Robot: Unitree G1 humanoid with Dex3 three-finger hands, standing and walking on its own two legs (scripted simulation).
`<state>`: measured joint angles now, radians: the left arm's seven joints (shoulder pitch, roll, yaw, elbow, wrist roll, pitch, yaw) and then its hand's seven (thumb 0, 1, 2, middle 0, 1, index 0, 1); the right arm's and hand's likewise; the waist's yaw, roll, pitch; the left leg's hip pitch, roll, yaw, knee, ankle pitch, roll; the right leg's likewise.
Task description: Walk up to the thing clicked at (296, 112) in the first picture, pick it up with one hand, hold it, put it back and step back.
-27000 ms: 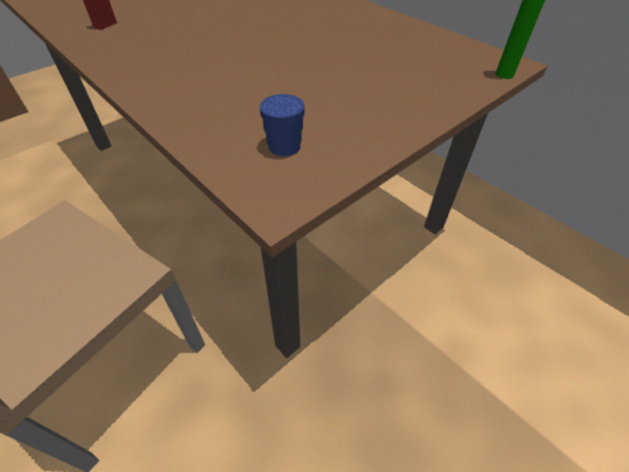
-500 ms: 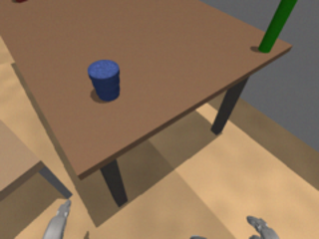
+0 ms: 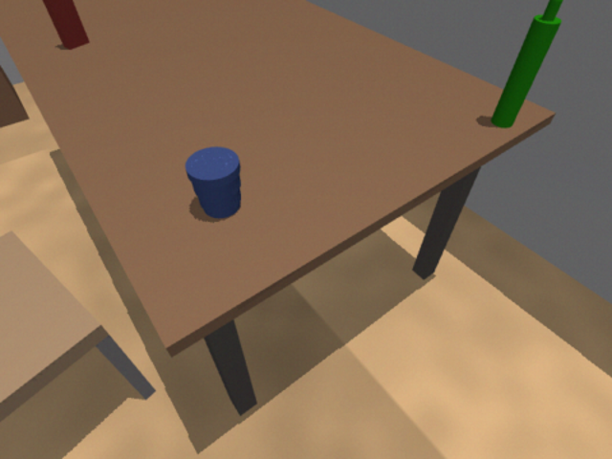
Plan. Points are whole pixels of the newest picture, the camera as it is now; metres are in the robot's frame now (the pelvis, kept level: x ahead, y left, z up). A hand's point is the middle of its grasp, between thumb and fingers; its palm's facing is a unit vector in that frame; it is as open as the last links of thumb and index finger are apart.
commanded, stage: stand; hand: left
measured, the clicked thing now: (217, 185) +0.57 +0.18 +0.02
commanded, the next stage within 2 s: none
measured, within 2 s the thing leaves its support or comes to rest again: neither
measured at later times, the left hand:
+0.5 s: hand out of the picture +0.05 +0.24 -0.14, palm faces +0.00 -0.94 -0.35, open 7.4 cm
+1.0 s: hand out of the picture +0.08 +0.24 -0.14, palm faces +0.00 -0.94 -0.35, open 7.4 cm
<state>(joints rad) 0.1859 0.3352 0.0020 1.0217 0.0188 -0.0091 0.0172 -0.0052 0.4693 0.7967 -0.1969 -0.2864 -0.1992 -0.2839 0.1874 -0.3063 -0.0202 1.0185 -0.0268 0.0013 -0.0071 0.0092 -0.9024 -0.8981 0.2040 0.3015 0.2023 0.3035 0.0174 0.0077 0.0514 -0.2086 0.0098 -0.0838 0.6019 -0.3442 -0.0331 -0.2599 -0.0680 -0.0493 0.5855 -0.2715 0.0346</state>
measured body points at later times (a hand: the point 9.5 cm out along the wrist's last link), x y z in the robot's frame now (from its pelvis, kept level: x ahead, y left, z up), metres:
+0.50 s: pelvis -0.01 -0.02 +0.01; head +0.00 -0.02 +0.46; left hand +0.05 +0.29 -0.12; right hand +0.04 -0.32 -0.12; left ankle -0.01 +0.14 -0.73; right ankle +0.03 -0.14 -0.73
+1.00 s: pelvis +0.00 -0.02 +0.02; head +0.01 -0.02 +0.47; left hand +0.08 +0.28 -0.11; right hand +0.07 -0.32 -0.12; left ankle -0.01 +0.14 -0.73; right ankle +0.03 -0.14 -0.73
